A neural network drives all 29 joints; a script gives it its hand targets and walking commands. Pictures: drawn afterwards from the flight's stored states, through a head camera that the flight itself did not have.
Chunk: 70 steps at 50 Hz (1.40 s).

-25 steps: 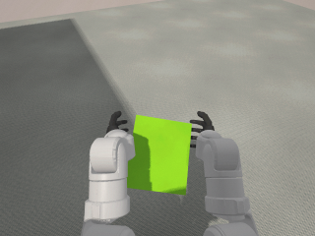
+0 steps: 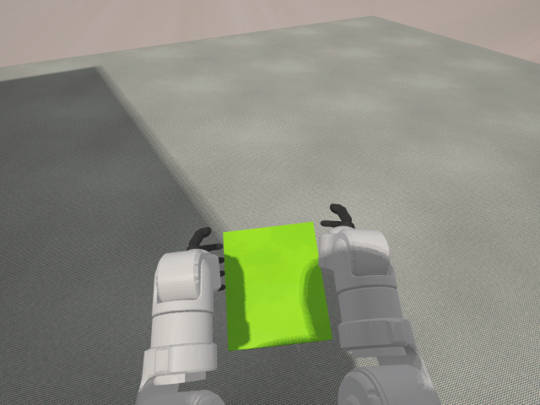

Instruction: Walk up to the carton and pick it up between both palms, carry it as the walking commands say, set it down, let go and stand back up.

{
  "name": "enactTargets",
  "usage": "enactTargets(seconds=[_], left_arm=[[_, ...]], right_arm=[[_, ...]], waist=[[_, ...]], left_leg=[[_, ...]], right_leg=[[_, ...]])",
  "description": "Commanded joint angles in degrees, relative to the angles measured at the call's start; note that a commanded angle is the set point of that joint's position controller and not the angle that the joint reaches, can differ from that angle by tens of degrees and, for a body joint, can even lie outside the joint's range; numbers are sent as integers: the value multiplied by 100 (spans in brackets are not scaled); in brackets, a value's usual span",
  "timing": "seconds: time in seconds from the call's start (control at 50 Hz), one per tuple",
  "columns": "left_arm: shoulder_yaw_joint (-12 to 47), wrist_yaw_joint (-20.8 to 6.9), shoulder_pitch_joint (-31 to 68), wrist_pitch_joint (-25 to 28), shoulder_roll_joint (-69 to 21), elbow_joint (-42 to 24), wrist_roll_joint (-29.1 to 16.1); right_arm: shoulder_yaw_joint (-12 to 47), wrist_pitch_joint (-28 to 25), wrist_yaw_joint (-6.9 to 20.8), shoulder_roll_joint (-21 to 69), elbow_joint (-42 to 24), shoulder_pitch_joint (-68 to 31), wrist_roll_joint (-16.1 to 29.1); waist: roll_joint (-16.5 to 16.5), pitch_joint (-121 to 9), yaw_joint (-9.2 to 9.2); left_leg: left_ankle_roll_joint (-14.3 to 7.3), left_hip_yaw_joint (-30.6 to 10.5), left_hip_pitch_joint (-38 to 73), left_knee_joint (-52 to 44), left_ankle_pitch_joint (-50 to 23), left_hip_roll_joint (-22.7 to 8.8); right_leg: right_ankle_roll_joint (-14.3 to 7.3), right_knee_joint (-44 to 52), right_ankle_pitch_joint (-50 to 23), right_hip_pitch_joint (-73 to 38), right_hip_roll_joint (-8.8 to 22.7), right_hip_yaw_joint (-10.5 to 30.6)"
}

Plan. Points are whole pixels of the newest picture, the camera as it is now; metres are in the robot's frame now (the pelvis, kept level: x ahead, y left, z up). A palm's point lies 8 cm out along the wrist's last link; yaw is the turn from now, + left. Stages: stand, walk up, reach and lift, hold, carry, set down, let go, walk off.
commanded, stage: carry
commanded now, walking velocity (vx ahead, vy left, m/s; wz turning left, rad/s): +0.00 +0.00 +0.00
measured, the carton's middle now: (277, 293) +0.34 +0.00 -0.02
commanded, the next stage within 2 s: none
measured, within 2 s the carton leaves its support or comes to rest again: neither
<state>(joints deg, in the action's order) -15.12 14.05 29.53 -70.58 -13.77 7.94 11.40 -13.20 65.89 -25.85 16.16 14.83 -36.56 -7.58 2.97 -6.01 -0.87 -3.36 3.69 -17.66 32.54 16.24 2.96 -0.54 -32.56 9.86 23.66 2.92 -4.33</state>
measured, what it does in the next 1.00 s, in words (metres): steps to the right: right foot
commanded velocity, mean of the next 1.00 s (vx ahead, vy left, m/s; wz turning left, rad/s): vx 0.54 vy -0.16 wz -0.07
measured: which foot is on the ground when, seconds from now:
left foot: down 0.00-1.00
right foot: down 0.00-0.64, up 0.66-0.82, down 0.84-1.00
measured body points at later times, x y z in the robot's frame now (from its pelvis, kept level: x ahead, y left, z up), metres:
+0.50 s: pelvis -0.05 -0.01 +0.00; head -0.09 -0.03 +0.45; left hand +0.27 +0.09 +0.09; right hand +0.26 -0.14 +0.08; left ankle +0.01 +0.08 -0.73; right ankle +0.07 -0.11 -0.72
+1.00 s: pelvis +0.00 -0.12 +0.00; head +0.02 -0.12 +0.45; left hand +0.34 -0.03 +0.07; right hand +0.33 -0.25 +0.08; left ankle +0.01 +0.06 -0.73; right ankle -0.07 -0.22 -0.73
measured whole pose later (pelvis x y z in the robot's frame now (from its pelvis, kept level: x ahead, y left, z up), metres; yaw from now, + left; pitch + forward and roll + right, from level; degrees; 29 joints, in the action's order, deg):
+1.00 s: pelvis +0.00 -0.12 +0.00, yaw -6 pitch +5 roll +1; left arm -10.2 16.3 26.4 -71.8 -12.6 -0.9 7.6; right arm -7.9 67.7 -22.6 14.3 5.1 -30.6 -5.6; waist 1.6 -4.1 -0.4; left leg 4.6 4.2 -18.5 27.4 12.9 -6.8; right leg -0.8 -33.1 21.8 16.1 1.4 -1.4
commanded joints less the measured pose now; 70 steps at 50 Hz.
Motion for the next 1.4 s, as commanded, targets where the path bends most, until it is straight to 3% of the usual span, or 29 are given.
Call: enactTargets(seconds=[0.0,0.06,0.14,0.24,0.38,0.48,0.52,0.56,0.58,0.6,0.62,0.64,0.76,0.8,0.88,0.9,0.94,0.96,1.0,1.02,1.04,1.08,1.12,1.2,1.22,1.24,1.26,1.3,1.38], left_arm=[[3679,-1734,5555,478,-5722,-1284,-3015],[3667,-1862,5758,600,-5761,-1386,-3215],[3944,-1932,5288,369,-6030,-1407,-3503],[3159,-1882,3768,407,-5794,194,-2911],[3098,-1888,4011,540,-6140,-335,-2819],[3459,-1808,4217,359,-5826,-1144,-2916],[3546,-1789,3965,326,-5641,-1281,-2890],[3579,-1773,4176,247,-5534,-1337,-2913],[3591,-1751,4316,222,-5508,-1305,-2935],[3772,-1715,4405,206,-5579,-1469,-2982],[3953,-1687,4941,242,-5762,-1837,-3192],[3939,-1723,5309,239,-5903,-1695,-3183],[3763,-1595,4031,251,-5942,-1171,-2999],[3787,-1646,4163,201,-5784,-1431,-2999],[4071,-1665,4227,328,-5731,-1761,-3086],[4017,-1633,4286,378,-5670,-1853,-3109],[4159,-1547,4424,375,-5716,-2211,-3206],[4199,-1566,4424,359,-5771,-2308,-3256],[4191,-1618,4093,323,-5874,-2161,-3220],[4165,-1626,4212,288,-5707,-2163,-3108],[3942,-1654,4000,245,-5471,-1824,-3026],[3922,-1625,3416,260,-5459,-1636,-2936],[3723,-1665,3243,325,-5360,-1861,-2943],[3697,-1701,3327,426,-5188,-2268,-3110],[3751,-1688,3236,490,-5030,-2387,-3148],[3886,-1686,3676,525,-5031,-2569,-3217],[3980,-1722,3435,508,-5180,-2216,-3213],[4318,-1798,3535,599,-5315,-1931,-3184],[4514,-1636,3570,530,-5568,-3054,-3224]], right_arm=[[2308,113,3079,5737,560,-2031,1995],[2395,-81,2974,5714,309,-2131,1833],[2961,-48,2825,5790,-832,-2403,1943],[2952,-138,2812,5391,-613,-2343,1715],[3570,-105,3019,5887,-1223,-3087,2243],[3642,238,3001,6126,-961,-2362,2371],[3667,266,2995,6191,-974,-2364,2466],[3600,328,2990,6283,-635,-1939,2463],[3420,317,2980,6093,-442,-1554,2354],[3437,313,3001,6182,-425,-1643,2371],[3510,307,3011,6296,-587,-2065,2492],[3508,321,2983,6324,-618,-2385,2590],[3564,375,2930,6308,-1172,-2615,2680],[3518,416,2858,6339,-934,-2052,2523],[3355,295,2802,6258,-778,-1354,2363],[3398,287,2812,6314,-809,-1638,2461],[3443,216,2857,6368,-1088,-1747,2606],[3515,198,2883,6327,-1241,-1660,2629],[3694,173,2815,6244,-1471,-1737,2626],[3731,183,2781,6296,-1568,-1800,2635],[3749,243,2753,6179,-1713,-1926,2606],[3966,395,2788,6073,-1604,-1954,2934],[4041,319,2772,6202,-1572,-2113,3066],[3923,165,2640,6085,-1677,-1597,2869],[3873,92,2598,6083,-1653,-1231,2676],[3817,61,2562,6169,-1570,-843,2489],[3597,20,2555,6064,-1501,-812,2293],[3697,-69,2603,5945,-1766,-1077,2011],[4296,-39,2626,6307,-2670,-1468,2700]], waist=[[-945,-1966,188],[-573,-1704,139],[-781,-1558,109],[-452,-1667,105],[-376,-1449,204],[1097,-1683,120],[1305,-2028,-3],[355,-2012,-176],[-1010,-2015,-270],[-2613,-1978,-99],[-2098,-1842,160],[-1576,-1717,231],[-292,-1827,203],[893,-2058,25],[-346,-2264,-119],[-645,-2379,-105],[-2347,-2183,-124],[-2352,-1799,-36],[-1064,-1934,116],[231,-1804,98],[1721,-1521,68],[1324,-1324,184],[776,-1227,241],[319,-2068,143],[221,-2569,-146],[-385,-2987,-560],[-1920,-3186,-395],[-234,-2683,-174],[-774,-1981,-102]], left_leg=[[104,-1009,803,-1005,-1387,-1012],[-109,-1230,339,-1433,1033,-1081],[-178,-1350,-241,-1815,2125,-1234],[-146,-993,-228,-1369,1071,-958],[-45,-997,-935,-1536,1876,-910],[265,43,-88,103,1324,-313],[412,435,1019,180,1244,-138],[284,428,2184,-747,1314,-223],[30,-460,2674,-1770,1972,-857],[-542,-2649,1620,-2301,2734,-2469],[-680,-2719,439,-2586,2234,-2954],[-414,-2077,-101,-2585,2020,-2734],[86,-165,560,-924,1036,-1484],[495,288,-407,114,375,-867],[598,812,491,-734,358,-638],[484,494,1735,-783,131,-772],[-261,-1547,3477,-1297,-441,-2084],[-328,-1577,3129,-1205,-1028,-2321],[217,-590,1163,-499,-1081,-1886],[505,305,-189,719,-843,-1140],[839,813,-1877,1396,986,-515],[873,700,-2870,1388,1762,-519],[754,998,-3424,1668,2025,-411],[310,1483,-152,-588,365,77],[180,1577,2285,-1325,-1143,45],[-179,249,4962,-1251,-2023,-816],[-815,-2413,6578,-852,-4121,-2463],[-1090,-3748,4882,-1019,-4146,-3280],[-350,-1387,5165,-1422,-1670,-2542]], right_leg=[[-17,203,-94,-745,409,497],[29,359,349,-683,228,249],[10,-57,834,-807,35,-43],[-17,296,415,-1114,225,70],[-104,333,1000,-1190,226,162],[-329,1945,2573,-249,907,1640],[-133,2423,2166,162,780,1204],[304,1740,1632,944,222,365],[648,458,1380,1574,-297,-266],[225,-1815,891,1406,-193,241],[-140,-2639,481,660,196,1062],[-331,-2305,483,201,256,1060],[-224,1472,802,-1384,-237,212],[-517,1608,502,-2317,692,1578],[-675,519,-451,-2199,413,531],[-503,50,-420,-1223,259,272],[-151,-576,519,980,-399,-143],[-317,193,980,907,-251,209],[-525,1637,166,-1579,-88,383],[-556,1888,-133,-2910,310,993],[-818,1725,-1769,-3962,1111,1854],[-1123,1014,-4021,-4828,910,1490],[-958,652,-5734,-5455,911,1292],[-383,-243,-8665,-4353,461,135],[-257,-1090,-8460,-2822,173,-254],[-372,-2567,-5497,-427,-46,53],[-299,-3529,775,1923,-864,660],[-328,-4490,1279,1938,-288,1545],[-117,-3059,786,2883,320,1466]])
